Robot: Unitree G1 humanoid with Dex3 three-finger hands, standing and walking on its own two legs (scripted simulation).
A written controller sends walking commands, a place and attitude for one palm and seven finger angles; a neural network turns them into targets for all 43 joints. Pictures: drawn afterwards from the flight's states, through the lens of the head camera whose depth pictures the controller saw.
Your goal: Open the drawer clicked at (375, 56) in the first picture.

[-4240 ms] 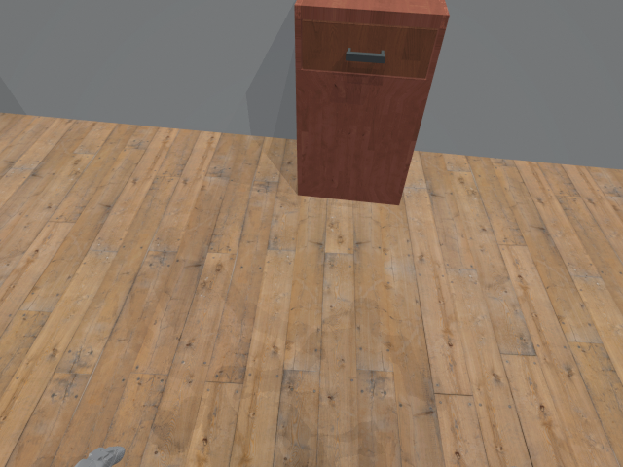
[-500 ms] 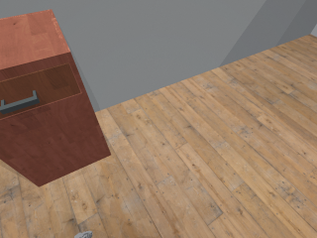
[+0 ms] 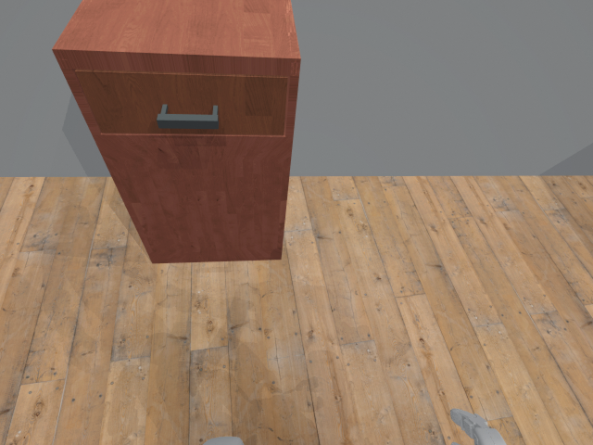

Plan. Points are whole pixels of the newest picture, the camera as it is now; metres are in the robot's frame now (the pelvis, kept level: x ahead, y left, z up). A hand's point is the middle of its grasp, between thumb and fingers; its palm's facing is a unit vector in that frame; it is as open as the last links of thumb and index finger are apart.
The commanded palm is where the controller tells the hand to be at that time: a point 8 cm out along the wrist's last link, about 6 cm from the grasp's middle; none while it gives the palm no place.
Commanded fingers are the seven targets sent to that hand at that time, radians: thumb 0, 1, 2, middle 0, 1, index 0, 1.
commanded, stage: turn to face it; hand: left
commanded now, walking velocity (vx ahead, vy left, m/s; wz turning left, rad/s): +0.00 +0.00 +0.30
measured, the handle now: (189, 115) +0.74 +0.31 -0.05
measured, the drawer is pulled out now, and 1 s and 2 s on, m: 0.00 0.00 0.00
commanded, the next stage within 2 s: take the last steps up to it in 0.28 s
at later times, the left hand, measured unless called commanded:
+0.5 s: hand out of the picture +0.05 +0.18 -0.14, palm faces +0.16 -0.96 -0.24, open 7.4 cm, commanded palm none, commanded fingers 0.00 0.90 0.90 -0.20 -0.30 -0.20 -0.30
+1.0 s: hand out of the picture -0.05 +0.21 -0.16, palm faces +0.25 -0.96 -0.12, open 7.4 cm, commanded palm none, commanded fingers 0.00 0.90 0.90 -0.20 -0.30 -0.20 -0.30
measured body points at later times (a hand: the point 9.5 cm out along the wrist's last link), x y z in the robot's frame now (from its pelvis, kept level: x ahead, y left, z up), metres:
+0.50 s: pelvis -0.01 -0.02 +0.01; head +0.01 -0.03 +0.46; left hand +0.04 +0.23 -0.12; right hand +0.05 -0.25 -0.15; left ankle +0.00 +0.09 -0.71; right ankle +0.00 -0.13 -0.72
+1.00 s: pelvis +0.06 +0.06 +0.02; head +0.06 +0.09 +0.47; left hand -0.06 +0.26 -0.15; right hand +0.15 -0.16 -0.12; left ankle +0.05 +0.15 -0.72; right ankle +0.05 -0.08 -0.65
